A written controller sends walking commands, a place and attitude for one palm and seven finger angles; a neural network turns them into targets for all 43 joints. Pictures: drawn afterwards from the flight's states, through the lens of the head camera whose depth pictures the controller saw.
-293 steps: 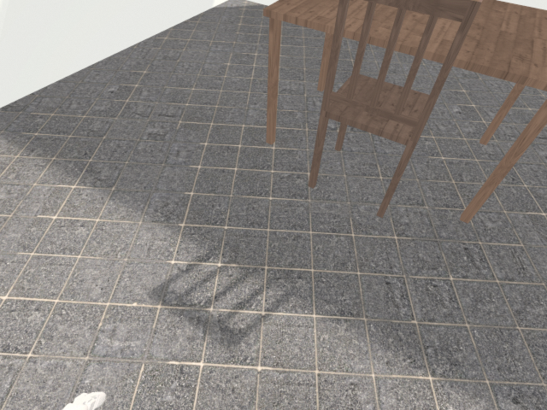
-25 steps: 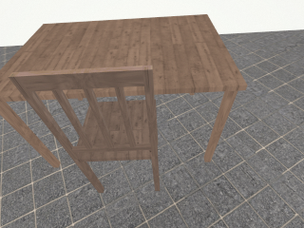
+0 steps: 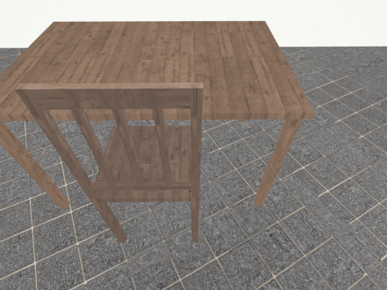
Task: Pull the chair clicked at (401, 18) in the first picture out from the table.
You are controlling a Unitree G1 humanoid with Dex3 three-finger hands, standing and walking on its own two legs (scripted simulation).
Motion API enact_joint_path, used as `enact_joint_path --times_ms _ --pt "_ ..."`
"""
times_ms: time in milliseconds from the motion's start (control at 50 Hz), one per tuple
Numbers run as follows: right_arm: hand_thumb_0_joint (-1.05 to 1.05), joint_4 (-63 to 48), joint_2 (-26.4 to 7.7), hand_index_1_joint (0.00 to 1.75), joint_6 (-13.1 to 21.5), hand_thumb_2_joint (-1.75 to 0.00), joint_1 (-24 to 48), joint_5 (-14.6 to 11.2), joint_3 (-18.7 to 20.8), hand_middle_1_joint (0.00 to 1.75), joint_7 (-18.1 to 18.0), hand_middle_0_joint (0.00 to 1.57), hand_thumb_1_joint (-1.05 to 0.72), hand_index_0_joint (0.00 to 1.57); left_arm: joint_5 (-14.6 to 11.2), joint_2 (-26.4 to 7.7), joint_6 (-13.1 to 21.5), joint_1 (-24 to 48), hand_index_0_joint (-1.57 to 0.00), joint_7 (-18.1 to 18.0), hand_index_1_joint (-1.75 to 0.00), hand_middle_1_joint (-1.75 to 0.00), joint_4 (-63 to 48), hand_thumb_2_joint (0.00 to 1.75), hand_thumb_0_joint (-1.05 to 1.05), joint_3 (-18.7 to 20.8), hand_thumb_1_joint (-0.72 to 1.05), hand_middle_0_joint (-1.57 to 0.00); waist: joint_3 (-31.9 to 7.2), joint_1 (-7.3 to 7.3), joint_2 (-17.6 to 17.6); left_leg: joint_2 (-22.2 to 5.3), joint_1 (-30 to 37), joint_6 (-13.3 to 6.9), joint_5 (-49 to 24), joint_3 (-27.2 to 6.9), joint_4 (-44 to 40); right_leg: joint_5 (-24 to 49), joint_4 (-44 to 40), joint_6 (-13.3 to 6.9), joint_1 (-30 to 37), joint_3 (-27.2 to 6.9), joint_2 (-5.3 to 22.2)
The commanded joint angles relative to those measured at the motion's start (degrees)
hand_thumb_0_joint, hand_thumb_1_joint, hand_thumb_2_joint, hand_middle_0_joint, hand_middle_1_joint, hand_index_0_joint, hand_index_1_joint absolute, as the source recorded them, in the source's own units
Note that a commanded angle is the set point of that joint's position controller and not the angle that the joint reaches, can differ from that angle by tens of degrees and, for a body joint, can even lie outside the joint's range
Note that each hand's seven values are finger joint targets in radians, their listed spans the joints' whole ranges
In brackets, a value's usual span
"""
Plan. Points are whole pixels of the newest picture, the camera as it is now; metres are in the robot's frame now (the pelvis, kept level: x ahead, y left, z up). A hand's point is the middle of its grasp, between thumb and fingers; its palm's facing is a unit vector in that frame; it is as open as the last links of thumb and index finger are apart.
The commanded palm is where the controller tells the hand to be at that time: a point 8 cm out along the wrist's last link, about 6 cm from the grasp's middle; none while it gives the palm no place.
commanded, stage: shuffle to correct the standing spot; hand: left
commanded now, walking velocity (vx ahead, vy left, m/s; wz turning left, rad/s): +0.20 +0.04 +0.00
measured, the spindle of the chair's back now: (131, 152) +0.48 +0.22 -0.05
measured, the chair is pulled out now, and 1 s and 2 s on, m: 0.00 0.00 0.00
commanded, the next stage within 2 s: come to a stop and stand still in 0.08 s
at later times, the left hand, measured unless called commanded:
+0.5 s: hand out of the picture +0.08 +0.21 -0.18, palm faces +0.05 -0.97 -0.23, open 7.3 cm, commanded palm none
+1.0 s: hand out of the picture +0.00 +0.21 -0.17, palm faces +0.05 -0.97 -0.22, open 7.4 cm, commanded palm none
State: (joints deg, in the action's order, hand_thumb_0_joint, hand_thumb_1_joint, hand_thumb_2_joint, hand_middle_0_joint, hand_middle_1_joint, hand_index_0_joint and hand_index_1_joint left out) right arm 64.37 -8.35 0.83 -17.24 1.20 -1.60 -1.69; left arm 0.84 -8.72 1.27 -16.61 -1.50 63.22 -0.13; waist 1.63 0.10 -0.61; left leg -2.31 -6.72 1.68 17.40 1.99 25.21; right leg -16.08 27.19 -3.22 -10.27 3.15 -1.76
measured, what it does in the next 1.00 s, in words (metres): stands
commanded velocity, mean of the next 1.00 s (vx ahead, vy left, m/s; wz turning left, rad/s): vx -0.02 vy -0.02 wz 0.00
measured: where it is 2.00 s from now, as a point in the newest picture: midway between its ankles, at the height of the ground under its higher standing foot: outside the picture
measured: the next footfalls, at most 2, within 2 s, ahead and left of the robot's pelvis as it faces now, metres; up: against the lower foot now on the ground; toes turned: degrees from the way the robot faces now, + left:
none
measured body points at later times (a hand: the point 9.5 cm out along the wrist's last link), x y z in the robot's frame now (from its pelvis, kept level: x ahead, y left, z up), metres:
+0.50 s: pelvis +0.05 +0.03 -0.01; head +0.08 +0.02 +0.44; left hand +0.08 +0.26 -0.16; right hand +0.03 -0.18 -0.17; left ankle -0.04 +0.14 -0.74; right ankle +0.03 -0.07 -0.73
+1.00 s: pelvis -0.01 +0.03 +0.00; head -0.02 +0.02 +0.45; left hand +0.00 +0.27 -0.15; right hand +0.06 -0.19 -0.15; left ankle +0.01 +0.14 -0.74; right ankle +0.02 -0.07 -0.74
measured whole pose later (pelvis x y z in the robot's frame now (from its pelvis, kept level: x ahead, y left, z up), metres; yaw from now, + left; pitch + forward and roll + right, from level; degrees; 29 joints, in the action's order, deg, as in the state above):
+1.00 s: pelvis -0.01 +0.03 +0.00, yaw +1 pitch -2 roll +0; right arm 54.4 -10.4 -0.5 -13.8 1.5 0.2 -0.6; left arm 1.4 -9.4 -0.4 -18.4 -1.6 57.3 -0.2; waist 0.3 -0.5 -1.3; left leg 0.0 -13.5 -1.7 14.4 3.5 29.1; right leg -15.5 29.7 -1.5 -14.4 3.2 -0.1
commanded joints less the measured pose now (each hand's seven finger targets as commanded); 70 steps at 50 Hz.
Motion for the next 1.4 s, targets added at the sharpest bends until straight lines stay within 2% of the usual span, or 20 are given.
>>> enact_joint_path --times_ms 0,100,160,200,240,280,320,360,420,480,540,580,640,660,720,780,820,840,1020,1380 --pt "0.00 -2.04 -4.23 0.30 -0.13 -0.90 -3.71 0.15 1.38 0.30 0.43 0.20 -0.90 0.20 0.17 -8.56 -0.06 -5.22 -0.20 -0.15 -0.30 -0.30 -2.28 0.90 0.00 2.37 0.90 -0.20 7.12 -1.13 5.99 0.79 -11.41 -2.85 6.42 0.77 3.83 -17.37 -12.11 -3.20 -2.37 -14.02 11.18" --pt "0.00 -0.83 -2.87 0.30 1.00 -0.90 -8.76 0.20 1.36 0.30 0.58 0.20 -0.90 0.20 0.21 -7.27 0.09 -2.90 -0.20 0.08 -0.30 -0.30 -4.06 0.90 0.00 2.84 0.90 -0.20 7.77 1.45 0.44 -0.09 -4.43 -3.84 2.75 -0.67 -1.17 -14.17 -6.18 -3.70 -9.28 -9.46 8.96" --pt "0.00 1.38 -7.72 0.30 2.23 -0.90 -14.83 0.49 2.36 0.30 -0.41 0.20 -0.90 0.20 0.52 -3.28 0.88 -0.45 -0.20 0.50 -0.30 -0.30 -5.47 0.90 0.00 1.86 0.90 -0.20 5.89 2.74 -15.90 -13.10 3.88 -11.74 -17.99 -17.10 -7.91 -11.22 16.54 0.10 -17.64 3.29 0.42" --pt "0.00 0.95 -6.80 0.30 2.28 -0.90 -13.96 0.73 1.84 0.30 -0.96 0.20 -0.90 0.20 0.15 -2.63 1.07 2.07 -0.20 0.35 -0.30 -0.30 -5.69 0.90 0.00 1.74 0.90 -0.20 6.52 2.54 -9.71 -15.40 5.50 -14.85 -40.07 -16.81 -4.78 -17.62 22.03 -0.10 -20.55 1.02 2.65" --pt "0.00 0.10 -6.66 0.30 2.27 -0.90 -10.53 0.54 1.56 0.30 -1.37 0.20 -0.90 0.20 -0.31 -1.31 1.08 0.49 -0.20 0.44 -0.30 -0.30 -4.76 0.90 0.00 1.94 0.90 -0.20 4.19 0.40 -5.51 -12.86 2.70 -12.38 -50.54 -11.20 -0.79 -11.04 13.04 0.28 -12.19 0.75 3.66" --pt "0.00 -1.09 -6.48 0.30 2.19 -0.90 -7.05 -0.44 1.62 0.30 -1.77 0.20 -0.90 0.20 -0.59 -2.84 1.36 -7.21 -0.20 0.18 -0.30 -0.30 -1.81 0.90 0.00 2.39 0.90 -0.20 -1.73 -2.84 -3.15 -6.55 -0.89 -6.62 -48.04 -5.45 6.75 14.60 -0.04 0.60 3.22 -1.27 4.62" --pt "0.00 -1.68 -4.34 0.30 2.37 -0.90 -7.33 -1.19 1.64 0.30 -1.68 0.20 -0.90 0.20 -1.00 -7.39 1.88 -10.54 -0.20 -0.55 -0.30 -0.30 0.67 0.90 0.00 2.45 0.90 -0.20 -5.10 -2.06 0.81 -0.99 -9.65 -2.24 -21.74 -2.60 7.77 54.13 3.40 -4.77 13.75 -9.43 15.33" --pt "0.00 -0.94 -1.88 0.30 1.12 -0.90 -7.41 -1.30 1.94 0.30 -1.62 0.20 -0.90 0.20 -0.72 -7.93 1.42 -7.10 -0.20 -1.06 -0.30 -0.30 0.26 0.90 0.00 2.26 0.90 -0.20 -1.40 -0.47 8.38 -0.58 -8.73 -1.33 -5.99 -1.27 6.14 60.87 2.95 -5.62 9.26 -8.32 16.49" --pt "0.00 -0.42 -1.66 0.30 0.85 -0.90 -7.80 -1.16 2.36 0.30 -1.49 0.20 -0.90 0.20 -0.73 -6.74 0.41 -3.12 -0.20 -1.48 -0.30 -0.30 -1.79 0.90 0.00 2.01 0.90 -0.20 -0.18 0.51 4.94 -2.16 -5.06 -1.62 -19.92 -1.62 -3.40 54.59 6.76 -2.04 6.72 -4.93 11.78" --pt "0.00 -1.35 -4.61 0.30 0.77 -0.90 -7.39 -0.78 3.13 0.30 -2.09 0.20 -0.90 0.20 -0.85 -5.89 -0.38 -1.98 -0.20 -1.72 -0.30 -0.30 -4.16 0.90 0.00 2.75 0.90 -0.20 -2.95 -0.02 -4.89 -6.51 4.56 -2.89 -52.31 -2.62 -0.11 32.06 8.19 0.58 0.26 -3.35 7.89" --pt "0.00 -3.12 -6.18 0.30 0.34 -0.90 -5.12 -0.62 3.82 0.30 -1.90 0.20 -0.90 0.20 -0.33 -5.03 -1.24 0.04 -0.20 -1.66 -0.30 -0.30 -6.39 0.90 0.00 3.23 0.90 -0.20 -1.87 -0.13 -6.74 -9.62 8.74 -5.81 -62.15 -4.65 0.81 7.81 6.69 1.88 -5.41 -1.23 4.90" --pt "0.00 -4.12 -6.25 0.30 0.14 -0.90 -2.69 -0.50 3.84 0.30 -1.76 0.20 -0.90 0.20 -0.13 -4.95 -1.35 -1.15 -0.20 -1.49 -0.30 -0.30 -6.37 0.90 0.00 3.43 0.90 -0.20 -1.23 -1.03 -4.13 -8.20 6.34 -5.62 -53.76 -4.52 1.85 13.33 2.59 1.65 -2.71 -2.25 5.51" --pt "0.00 -9.05 -9.72 0.30 0.19 -0.90 2.81 -1.76 5.27 0.30 -0.61 0.20 -0.90 0.20 0.49 -10.01 0.59 -6.68 -0.20 -3.21 -0.30 -0.30 -3.97 0.90 0.00 3.52 0.90 -0.20 -5.82 -2.36 9.79 -3.84 -5.58 -1.58 -27.94 1.58 16.93 57.38 -0.42 2.89 6.67 -6.60 10.86" --pt "0.00 -12.76 -5.22 0.30 0.60 -0.90 3.04 -1.15 4.61 0.30 -0.05 0.20 -0.90 0.20 0.67 -10.61 1.15 -8.77 -0.20 -3.27 -0.30 -0.30 -6.43 0.90 0.00 4.28 0.90 -0.20 -8.47 -3.19 16.17 1.44 -17.10 -2.63 4.44 -0.88 23.78 75.50 2.54 -1.20 16.49 -14.61 17.20" --pt "0.00 -13.69 -3.18 0.30 -0.52 -0.90 3.81 -1.38 4.08 0.30 0.64 0.20 -0.90 0.20 0.87 -9.63 0.95 -1.07 -0.20 -2.62 -0.30 -0.30 -10.35 0.90 0.00 2.96 0.90 -0.20 -8.39 0.47 -2.69 0.58 -12.84 -2.36 9.11 -1.20 18.44 48.10 0.09 -8.03 7.22 -9.99 17.19" --pt "0.00 -11.19 -4.31 0.30 -0.74 -0.90 -2.16 -0.64 3.62 0.30 0.99 0.20 -0.90 0.20 0.01 -8.65 0.00 2.54 -0.20 -1.87 -0.30 -0.30 -10.32 0.90 0.00 1.93 0.90 -0.20 -1.01 3.28 1.07 -0.49 -0.39 -2.27 -3.26 -0.28 2.32 9.62 -1.81 -2.22 -9.43 -7.21 10.68" --pt "0.00 -12.61 -8.55 0.30 -0.27 -0.90 -0.22 0.09 3.63 0.30 0.93 0.20 -0.90 0.20 0.06 -6.81 -0.88 0.62 -0.20 -1.31 -0.30 -0.30 -10.47 0.90 0.00 1.75 0.90 -0.20 4.62 0.91 -3.72 -7.91 -10.48 -5.98 2.38 -8.41 -4.57 -6.91 -3.60 0.97 -8.98 -4.53 5.51" --pt "0.00 -13.23 -8.46 0.30 -0.46 -0.90 2.13 0.18 3.51 0.30 1.06 0.20 -0.90 0.20 0.28 -6.80 -1.17 0.78 -0.20 -1.17 -0.30 -0.30 -10.28 0.90 0.00 1.54 0.90 -0.20 7.56 0.45 -4.42 -6.17 -14.34 -5.72 9.98 -9.09 -7.23 -9.23 -3.70 0.94 -8.29 -4.69 4.54" --pt "0.00 -10.08 -7.25 0.30 -0.45 -0.90 -0.74 -0.02 2.72 0.30 1.13 0.20 -0.90 0.20 0.19 -7.05 -0.22 -3.53 -0.20 -0.17 -0.30 -0.30 -8.30 0.90 0.00 1.25 0.90 -0.20 3.76 0.57 3.63 -1.83 -9.28 -4.43 7.65 -4.72 -6.09 -14.60 -9.39 0.77 -9.39 -8.87 6.35" --pt "0.00 -1.56 -4.98 0.30 0.72 -0.90 -5.61 -0.56 1.73 0.30 0.63 0.20 -0.90 0.20 -0.08 -4.03 0.23 -6.69 -0.20 -0.67 -0.30 -0.30 -2.01 0.90 0.00 0.24 0.90 -0.20 4.23 -0.43 -0.74 -3.29 -12.67 -4.63 8.17 -8.06 -9.79 -5.56 -5.63 0.60 -5.19 -6.75 6.86"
